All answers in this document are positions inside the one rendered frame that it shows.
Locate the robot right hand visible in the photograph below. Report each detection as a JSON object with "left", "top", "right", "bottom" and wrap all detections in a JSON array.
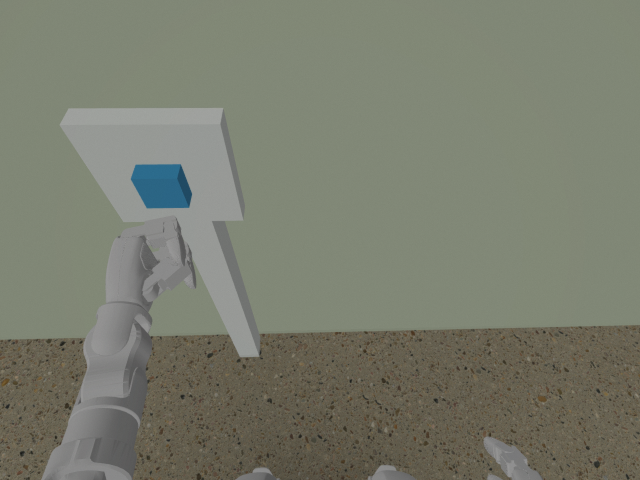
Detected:
[{"left": 484, "top": 436, "right": 543, "bottom": 480}]

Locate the robot left hand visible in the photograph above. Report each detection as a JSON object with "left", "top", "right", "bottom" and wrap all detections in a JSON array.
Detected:
[{"left": 105, "top": 215, "right": 196, "bottom": 312}]

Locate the panel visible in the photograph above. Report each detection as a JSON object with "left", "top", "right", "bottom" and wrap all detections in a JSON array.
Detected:
[{"left": 60, "top": 108, "right": 261, "bottom": 357}]

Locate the robot left forearm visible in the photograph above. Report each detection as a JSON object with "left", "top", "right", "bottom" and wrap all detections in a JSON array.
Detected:
[{"left": 41, "top": 301, "right": 152, "bottom": 480}]

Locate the button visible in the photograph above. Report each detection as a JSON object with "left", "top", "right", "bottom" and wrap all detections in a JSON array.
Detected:
[{"left": 131, "top": 164, "right": 192, "bottom": 208}]

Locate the right robot shin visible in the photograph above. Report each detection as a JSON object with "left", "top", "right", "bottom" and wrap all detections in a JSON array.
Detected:
[{"left": 375, "top": 465, "right": 396, "bottom": 474}]

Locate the robot shin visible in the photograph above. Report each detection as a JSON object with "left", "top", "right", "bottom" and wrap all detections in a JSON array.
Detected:
[
  {"left": 375, "top": 465, "right": 396, "bottom": 474},
  {"left": 252, "top": 467, "right": 273, "bottom": 475}
]

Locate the left robot shin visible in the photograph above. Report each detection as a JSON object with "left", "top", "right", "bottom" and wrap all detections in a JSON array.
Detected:
[{"left": 252, "top": 467, "right": 273, "bottom": 475}]

